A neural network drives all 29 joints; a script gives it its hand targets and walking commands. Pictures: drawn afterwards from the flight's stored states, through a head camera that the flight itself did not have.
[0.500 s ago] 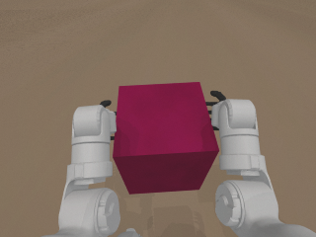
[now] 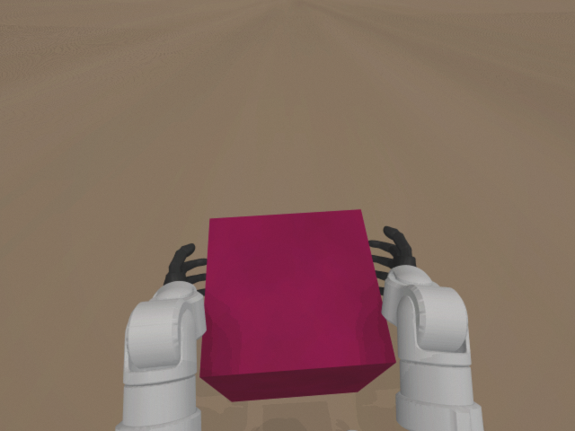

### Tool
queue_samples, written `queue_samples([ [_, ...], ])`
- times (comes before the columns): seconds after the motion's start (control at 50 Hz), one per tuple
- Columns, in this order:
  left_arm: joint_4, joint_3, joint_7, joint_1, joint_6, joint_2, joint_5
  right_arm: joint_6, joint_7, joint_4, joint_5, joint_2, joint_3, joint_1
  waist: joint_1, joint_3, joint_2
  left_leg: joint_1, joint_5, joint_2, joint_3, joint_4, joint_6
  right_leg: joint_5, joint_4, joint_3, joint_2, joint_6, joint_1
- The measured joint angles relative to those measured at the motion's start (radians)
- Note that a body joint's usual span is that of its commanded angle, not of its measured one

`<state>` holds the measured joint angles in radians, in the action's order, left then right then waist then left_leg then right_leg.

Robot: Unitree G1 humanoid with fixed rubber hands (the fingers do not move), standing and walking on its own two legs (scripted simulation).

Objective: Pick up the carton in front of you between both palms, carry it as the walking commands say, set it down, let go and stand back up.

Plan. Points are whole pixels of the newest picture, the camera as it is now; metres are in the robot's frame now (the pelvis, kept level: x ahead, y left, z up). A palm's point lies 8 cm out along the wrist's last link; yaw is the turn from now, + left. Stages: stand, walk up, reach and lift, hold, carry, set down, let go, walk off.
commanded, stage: carry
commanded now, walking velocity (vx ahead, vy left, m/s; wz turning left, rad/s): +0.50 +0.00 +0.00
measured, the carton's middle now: (290, 313) +0.31 +0.00 -0.02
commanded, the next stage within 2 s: none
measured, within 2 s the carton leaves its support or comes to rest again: neither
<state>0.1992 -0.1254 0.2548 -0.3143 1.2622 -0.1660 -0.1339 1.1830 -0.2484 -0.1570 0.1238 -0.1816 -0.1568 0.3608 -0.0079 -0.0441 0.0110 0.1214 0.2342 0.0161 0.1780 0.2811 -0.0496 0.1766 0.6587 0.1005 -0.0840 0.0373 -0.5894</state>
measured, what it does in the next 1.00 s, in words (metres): walks ahead: right foot, then left foot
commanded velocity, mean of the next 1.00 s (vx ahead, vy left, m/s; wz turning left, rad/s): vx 0.50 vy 0.00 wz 0.00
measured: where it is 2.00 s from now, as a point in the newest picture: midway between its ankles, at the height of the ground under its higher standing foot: (270, 210)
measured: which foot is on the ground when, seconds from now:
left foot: down 0.00-0.14, up 0.16-0.60, down 0.62-1.00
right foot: up 0.00-0.12, down 0.14-0.62, up 0.64-1.00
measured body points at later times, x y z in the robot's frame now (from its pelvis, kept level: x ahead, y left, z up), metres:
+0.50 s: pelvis +0.31 -0.03 +0.00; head +0.29 -0.04 +0.45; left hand +0.60 +0.13 +0.08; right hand +0.62 -0.16 +0.09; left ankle +0.46 +0.13 -0.71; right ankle +0.23 -0.12 -0.75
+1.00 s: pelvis +0.63 +0.01 +0.00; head +0.64 +0.02 +0.45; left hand +0.93 +0.16 +0.07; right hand +0.94 -0.13 +0.08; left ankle +0.54 +0.10 -0.75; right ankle +0.78 -0.12 -0.72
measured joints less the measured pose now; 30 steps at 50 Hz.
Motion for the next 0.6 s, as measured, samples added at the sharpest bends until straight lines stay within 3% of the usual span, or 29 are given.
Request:
queue_samples([
  [0.12, -0.006, -0.017, 0.000, -0.006, 0.030, -0.001, 0.003, 0.027, 0.005, 0.013, 0.016, -0.002, 0.006, 0.008, 0.002, -0.097, -0.018, -0.139, 0.166, 0.018, -0.017, 0.056, 0.055, -0.090, -0.208, 0.079, 0.032, -0.043, 0.109],
  [0.16, -0.048, -0.020, -0.006, -0.024, 0.019, -0.007, -0.003, 0.029, 0.009, 0.029, 0.024, 0.003, -0.008, 0.014, 0.008, -0.123, -0.047, -0.104, 0.261, 0.058, -0.035, 0.238, 0.070, -0.108, -0.186, 0.113, 0.050, -0.087, 0.139],
  [0.2, -0.109, -0.012, -0.006, -0.041, 0.003, -0.013, -0.011, 0.028, 0.014, 0.052, 0.024, 0.018, -0.021, 0.007, 0.017, -0.129, -0.056, 0.035, 0.258, 0.058, -0.096, 0.553, 0.068, -0.042, -0.123, 0.129, 0.052, -0.117, 0.146],
  [0.24, -0.145, -0.010, -0.004, -0.039, 0.009, -0.012, -0.012, 0.035, 0.010, 0.080, 0.021, 0.019, -0.030, 0.000, 0.018, -0.123, -0.043, 0.181, 0.231, 0.041, -0.118, 0.771, 0.050, -0.003, -0.144, 0.134, 0.047, -0.119, 0.189],
  [0.28, -0.156, -0.015, -0.007, -0.021, 0.017, -0.006, -0.006, 0.043, -0.007, 0.099, 0.017, 0.007, -0.032, -0.007, 0.018, -0.114, -0.036, 0.295, 0.161, 0.049, -0.112, 0.823, 0.043, -0.002, -0.199, 0.134, 0.050, -0.106, 0.245],
  [0.44, -0.086, -0.014, 0.014, -0.008, 0.014, -0.002, 0.024, 0.034, -0.007, 0.049, 0.012, 0.004, -0.010, -0.009, 0.024, -0.065, -0.025, 0.500, -0.088, 0.109, -0.082, 0.452, 0.071, 0.032, -0.376, 0.117, 0.066, -0.088, 0.452],
  [0.54, -0.083, -0.006, -0.008, -0.016, 0.002, -0.005, -0.001, 0.023, 0.001, 0.030, 0.019, 0.006, -0.009, -0.014, 0.015, -0.083, -0.023, 0.470, -0.205, 0.090, -0.034, 0.257, 0.059, 0.121, -0.402, 0.111, 0.057, -0.046, 0.572],
  [0.6, -0.099, -0.002, -0.013, -0.012, 0.004, -0.004, -0.011, 0.022, 0.001, 0.049, 0.016, 0.007, -0.012, -0.018, 0.018, -0.102, -0.014, 0.389, -0.187, 0.063, 0.015, 0.169, 0.041, 0.220, -0.346, 0.099, 0.039, -0.011, 0.629],
])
